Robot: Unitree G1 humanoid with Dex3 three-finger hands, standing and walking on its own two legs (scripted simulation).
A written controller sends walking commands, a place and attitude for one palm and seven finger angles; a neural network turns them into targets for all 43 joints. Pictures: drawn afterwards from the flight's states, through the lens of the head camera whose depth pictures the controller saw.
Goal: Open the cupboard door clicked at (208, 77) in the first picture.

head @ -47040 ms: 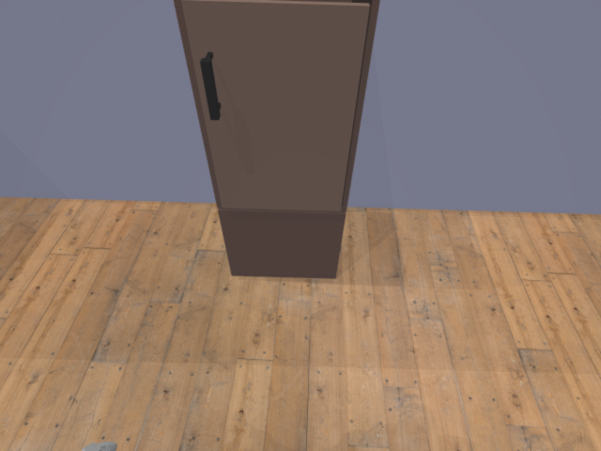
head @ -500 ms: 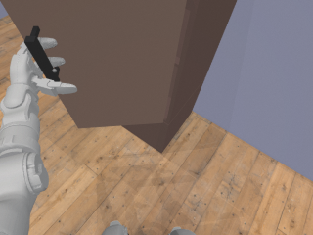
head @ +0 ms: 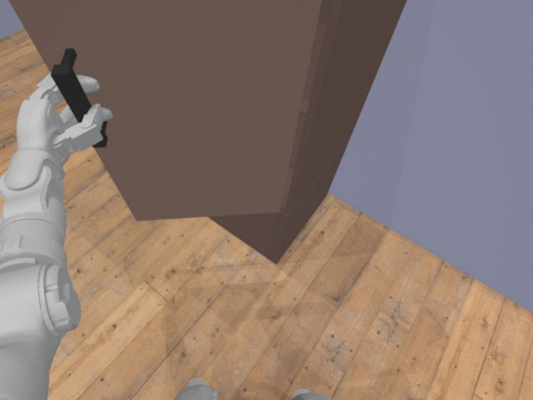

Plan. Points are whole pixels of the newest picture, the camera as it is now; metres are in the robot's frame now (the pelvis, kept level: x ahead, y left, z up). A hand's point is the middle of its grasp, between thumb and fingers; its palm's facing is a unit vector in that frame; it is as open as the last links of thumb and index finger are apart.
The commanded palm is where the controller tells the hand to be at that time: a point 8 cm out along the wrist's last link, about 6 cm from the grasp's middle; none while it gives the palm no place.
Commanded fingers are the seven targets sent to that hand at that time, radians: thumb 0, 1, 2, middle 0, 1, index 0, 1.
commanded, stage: close the thumb around the handle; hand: left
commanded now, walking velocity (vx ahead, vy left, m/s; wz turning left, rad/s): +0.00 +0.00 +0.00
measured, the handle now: (85, 101) +0.54 +0.24 +0.11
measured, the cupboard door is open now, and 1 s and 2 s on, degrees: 41 74 87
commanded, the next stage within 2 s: pull the door open along its arc in 0.06 s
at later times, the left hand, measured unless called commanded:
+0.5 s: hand (95, 145) +0.46 +0.21 +0.11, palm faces +0.04 -1.00 +0.00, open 5.7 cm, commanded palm +0.39 +0.26 +0.11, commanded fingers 0.00 0.90 0.90 -0.40 -1.35 -0.40 -1.35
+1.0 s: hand (151, 227) +0.32 +0.12 +0.12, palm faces +0.44 -0.90 +0.03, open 6.0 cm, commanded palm +0.26 +0.18 +0.11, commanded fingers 0.00 0.90 0.90 -0.40 -1.35 -0.40 -1.35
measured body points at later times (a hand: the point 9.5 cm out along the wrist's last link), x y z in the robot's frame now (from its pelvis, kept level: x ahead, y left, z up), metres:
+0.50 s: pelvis +0.01 +0.00 +0.01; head +0.07 +0.00 +0.45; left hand +0.45 +0.26 +0.11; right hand +0.02 -0.26 -0.11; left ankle +0.03 +0.11 -0.70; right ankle -0.04 -0.11 -0.70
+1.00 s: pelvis +0.01 -0.03 +0.02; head +0.00 -0.04 +0.47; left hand +0.29 +0.17 +0.12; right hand +0.21 -0.23 -0.06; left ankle +0.03 +0.11 -0.70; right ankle -0.04 -0.11 -0.70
